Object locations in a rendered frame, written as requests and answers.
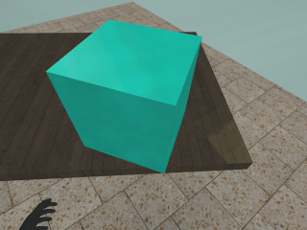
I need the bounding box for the robot left hand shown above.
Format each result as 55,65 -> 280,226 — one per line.
19,198 -> 58,230

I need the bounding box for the table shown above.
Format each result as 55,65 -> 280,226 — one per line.
0,32 -> 253,181

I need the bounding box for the carton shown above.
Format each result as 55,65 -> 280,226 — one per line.
46,19 -> 202,173

